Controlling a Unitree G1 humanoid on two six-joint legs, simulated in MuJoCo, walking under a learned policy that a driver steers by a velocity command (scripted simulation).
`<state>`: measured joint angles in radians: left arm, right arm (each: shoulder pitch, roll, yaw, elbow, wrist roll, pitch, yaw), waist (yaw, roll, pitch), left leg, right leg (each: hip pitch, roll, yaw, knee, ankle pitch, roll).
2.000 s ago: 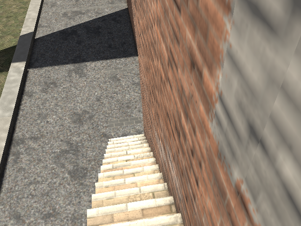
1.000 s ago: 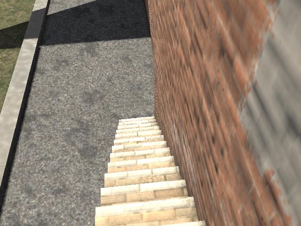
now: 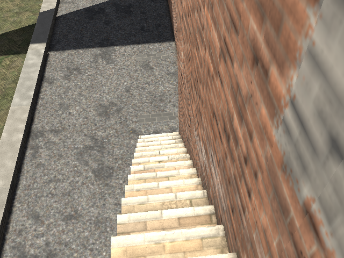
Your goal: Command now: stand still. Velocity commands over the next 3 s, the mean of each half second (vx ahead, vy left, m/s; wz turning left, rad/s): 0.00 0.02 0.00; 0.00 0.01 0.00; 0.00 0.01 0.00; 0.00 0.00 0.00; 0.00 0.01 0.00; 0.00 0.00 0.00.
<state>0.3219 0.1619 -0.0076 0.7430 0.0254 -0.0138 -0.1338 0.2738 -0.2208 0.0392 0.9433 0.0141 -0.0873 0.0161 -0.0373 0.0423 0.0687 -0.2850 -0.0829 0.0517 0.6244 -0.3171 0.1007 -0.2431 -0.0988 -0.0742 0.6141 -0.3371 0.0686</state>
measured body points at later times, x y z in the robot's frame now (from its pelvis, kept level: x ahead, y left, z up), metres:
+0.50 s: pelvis +0.00 +0.00 +0.00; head +0.02 -0.01 +0.45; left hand +0.07 +0.21 -0.13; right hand +0.04 -0.24 -0.15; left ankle +0.01 +0.05 -0.72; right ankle -0.01 -0.16 -0.72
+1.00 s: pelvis +0.00 +0.00 +0.00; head +0.02 -0.01 +0.45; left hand +0.05 +0.22 -0.13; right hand +0.03 -0.24 -0.15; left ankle +0.01 +0.05 -0.72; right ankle -0.01 -0.16 -0.72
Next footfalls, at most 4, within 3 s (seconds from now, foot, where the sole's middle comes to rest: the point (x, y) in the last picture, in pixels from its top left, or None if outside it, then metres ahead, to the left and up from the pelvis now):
none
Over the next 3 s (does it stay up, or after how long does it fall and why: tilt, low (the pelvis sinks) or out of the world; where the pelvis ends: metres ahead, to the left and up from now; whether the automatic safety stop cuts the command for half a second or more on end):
stays up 0.01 0.01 0.00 its command is cut before an obstacle from the start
